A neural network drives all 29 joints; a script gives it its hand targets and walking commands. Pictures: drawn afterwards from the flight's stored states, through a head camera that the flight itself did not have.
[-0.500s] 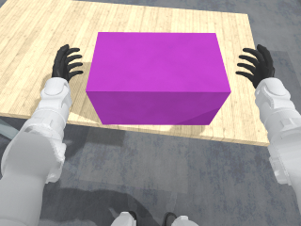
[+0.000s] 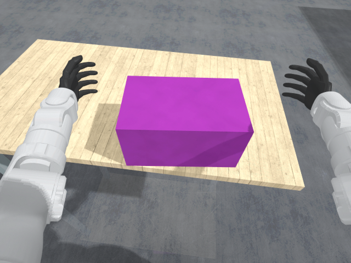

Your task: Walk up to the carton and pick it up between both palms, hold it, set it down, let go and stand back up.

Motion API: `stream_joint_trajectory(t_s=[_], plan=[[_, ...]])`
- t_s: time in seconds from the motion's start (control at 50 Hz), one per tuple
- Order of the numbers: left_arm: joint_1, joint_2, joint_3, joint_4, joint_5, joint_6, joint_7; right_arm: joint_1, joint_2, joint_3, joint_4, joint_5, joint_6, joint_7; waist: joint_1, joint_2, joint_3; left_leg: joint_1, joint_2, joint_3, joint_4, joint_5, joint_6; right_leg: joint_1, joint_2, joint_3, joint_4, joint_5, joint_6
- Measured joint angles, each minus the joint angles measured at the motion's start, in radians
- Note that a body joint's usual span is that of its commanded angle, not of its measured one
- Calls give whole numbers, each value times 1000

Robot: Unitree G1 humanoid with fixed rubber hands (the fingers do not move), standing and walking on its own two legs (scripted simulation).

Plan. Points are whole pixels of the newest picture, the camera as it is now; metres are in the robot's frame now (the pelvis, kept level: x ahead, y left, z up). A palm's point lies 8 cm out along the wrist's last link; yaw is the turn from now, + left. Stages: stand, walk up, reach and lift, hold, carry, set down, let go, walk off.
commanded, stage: set down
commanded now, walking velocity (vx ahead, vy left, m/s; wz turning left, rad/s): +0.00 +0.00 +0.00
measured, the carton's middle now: (182, 122) +0.48 +0.01 +0.01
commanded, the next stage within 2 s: none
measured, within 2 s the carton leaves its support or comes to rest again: neither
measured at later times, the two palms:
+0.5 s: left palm (76, 112) +0.39 +0.25 +0.12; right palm (325, 127) +0.38 -0.29 +0.12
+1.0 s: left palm (70, 151) +0.32 +0.26 +0.08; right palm (312, 170) +0.31 -0.27 +0.07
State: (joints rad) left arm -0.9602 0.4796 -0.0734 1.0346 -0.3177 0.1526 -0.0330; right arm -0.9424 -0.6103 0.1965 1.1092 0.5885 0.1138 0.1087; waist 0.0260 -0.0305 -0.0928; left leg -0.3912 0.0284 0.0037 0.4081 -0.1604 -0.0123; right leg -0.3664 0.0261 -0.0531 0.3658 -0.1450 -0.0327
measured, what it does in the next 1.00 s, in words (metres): stands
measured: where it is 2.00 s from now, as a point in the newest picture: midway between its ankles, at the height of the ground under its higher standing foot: outside the picture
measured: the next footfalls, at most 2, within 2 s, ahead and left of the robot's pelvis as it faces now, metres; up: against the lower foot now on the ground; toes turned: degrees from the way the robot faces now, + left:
none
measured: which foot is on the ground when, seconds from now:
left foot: down 0.00-1.00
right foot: down 0.00-1.00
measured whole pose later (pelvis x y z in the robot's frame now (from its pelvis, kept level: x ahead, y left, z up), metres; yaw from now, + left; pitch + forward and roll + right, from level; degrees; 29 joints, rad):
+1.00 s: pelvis +0.01 +0.01 +0.00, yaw -2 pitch +1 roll +0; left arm -0.22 0.34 0.06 0.40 -0.26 0.11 0.04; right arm -0.20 -0.46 -0.05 0.53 0.41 -0.01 0.12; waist 0.03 0.01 -0.04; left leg -0.20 0.01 0.03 0.35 -0.16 0.01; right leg -0.20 0.02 0.01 0.33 -0.14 -0.01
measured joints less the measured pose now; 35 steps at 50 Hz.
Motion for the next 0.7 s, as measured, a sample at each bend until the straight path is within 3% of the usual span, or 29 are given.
stream_joint_trajectory(t_s=[0.1, 0.18, 0.24, 0.32, 0.46, 0.58, 0.7], plan=[[229, -39, 54, -228, 8, 7, 23, 210, 59, -100, -167, -48, -57, -14, 9, 15, 41, 13, 1, 0, 10, -13, 2, 23, 1, 2, -10, -1, 7], [296, -45, 25, -275, -24, 4, 72, 265, 97, -176, -207, -108, -80, -15, 4, 33, 22, -47, -5, -1, 24, -13, 5, -40, -4, 3, 8, -3, 8], [328, -55, 23, -356, -35, 1, 95, 291, 87, -195, -265, -112, -92, -13, 11, 47, 17, -62, -4, 5, 20, -10, 7, -57, -3, 11, 3, 3, 10], [354, -61, 75, -459, -6, 33, 80, 314, 55, -182, -342, -86, -77, -22, 12, 55, 23, -22, 1, 15, 3, -13, 8, -21, 4, 25, -17, 8, 11], [389, -50, 150, -481, 41, 107, 31, 362, 25, -143, -379, -60, -15, -37, -9, 32, 39, 117, 3, 22, -68, 0, 1, 103, 10, 39, -64, 11, 4], [532, -90, 181, -530, 86, 72, 19, 511, 50, -134, -470, -61, -43, -31, -7, 18, 43, 186, 6, 23, -85, -4, -4, 168, 14, 45, -75, 6, 1], [643, -124, 172, -553, 72, 6, 47, 626, 119, -174, -520, -114, -75, -26, 2, 10, 65, 177, 0, 19, -71, 0, -1, 155, 9, 44, -51, 2, 2]])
